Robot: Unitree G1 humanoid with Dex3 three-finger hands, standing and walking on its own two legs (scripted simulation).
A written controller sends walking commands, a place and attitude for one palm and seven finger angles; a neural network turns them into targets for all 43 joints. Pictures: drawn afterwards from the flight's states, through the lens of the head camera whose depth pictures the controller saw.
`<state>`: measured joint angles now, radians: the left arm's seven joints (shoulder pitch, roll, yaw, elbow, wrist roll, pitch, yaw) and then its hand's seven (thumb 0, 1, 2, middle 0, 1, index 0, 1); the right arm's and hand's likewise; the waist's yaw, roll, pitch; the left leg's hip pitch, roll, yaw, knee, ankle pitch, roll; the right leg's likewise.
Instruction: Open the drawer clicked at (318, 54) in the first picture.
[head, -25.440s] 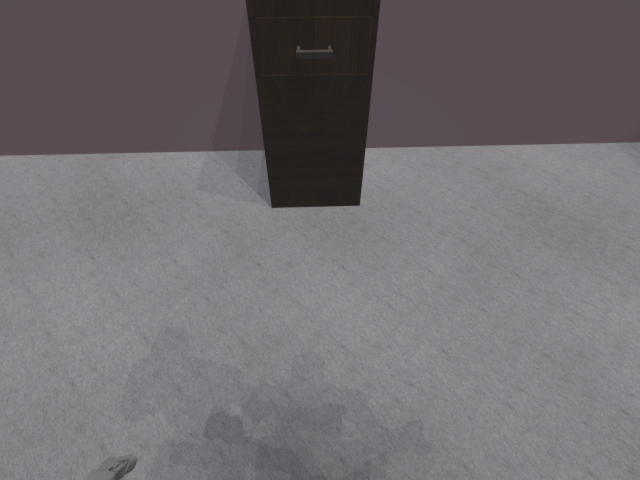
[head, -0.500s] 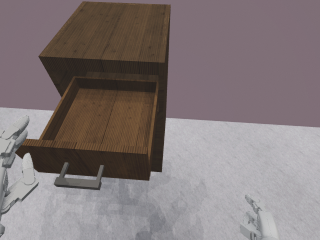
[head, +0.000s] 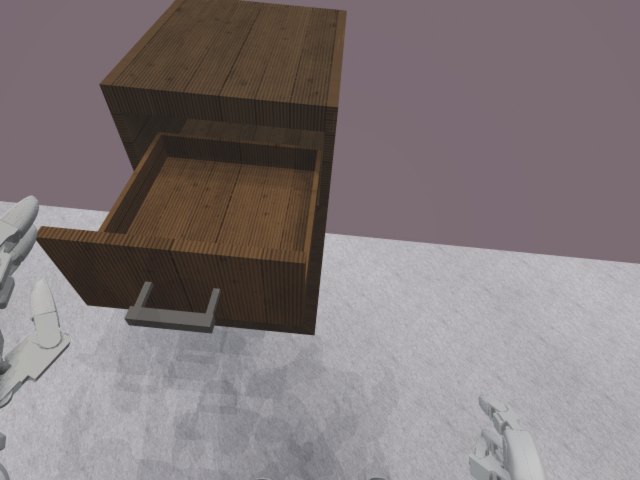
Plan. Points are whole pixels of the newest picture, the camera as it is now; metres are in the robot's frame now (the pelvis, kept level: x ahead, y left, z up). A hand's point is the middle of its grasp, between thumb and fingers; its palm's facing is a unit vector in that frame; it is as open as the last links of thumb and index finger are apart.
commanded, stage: step back with the hand held close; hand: left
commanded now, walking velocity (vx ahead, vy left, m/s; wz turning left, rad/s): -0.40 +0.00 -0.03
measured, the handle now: (176, 306) +0.35 +0.23 -0.03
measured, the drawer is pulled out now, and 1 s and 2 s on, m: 0.30 0.30 0.30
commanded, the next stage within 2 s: stop stepping back and stand still in 0.48 s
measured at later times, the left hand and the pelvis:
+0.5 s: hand (73, 454) +0.12 +0.19 +0.16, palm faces +0.23 -0.83 -0.50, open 7.4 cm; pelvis -0.09 -0.03 +0.01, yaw -1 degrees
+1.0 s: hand out of the picture -0.02 +0.14 +0.17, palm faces +0.36 -0.82 -0.44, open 7.4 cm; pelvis -0.21 -0.09 +0.02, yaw +1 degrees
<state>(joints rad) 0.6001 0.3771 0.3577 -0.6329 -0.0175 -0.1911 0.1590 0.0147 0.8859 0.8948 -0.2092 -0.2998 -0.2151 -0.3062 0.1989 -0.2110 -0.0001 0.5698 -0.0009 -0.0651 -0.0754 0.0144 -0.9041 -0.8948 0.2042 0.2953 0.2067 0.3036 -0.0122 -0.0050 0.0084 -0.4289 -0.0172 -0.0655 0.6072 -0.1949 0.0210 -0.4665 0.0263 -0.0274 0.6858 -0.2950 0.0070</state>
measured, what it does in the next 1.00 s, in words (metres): walks backwards: right foot, then left foot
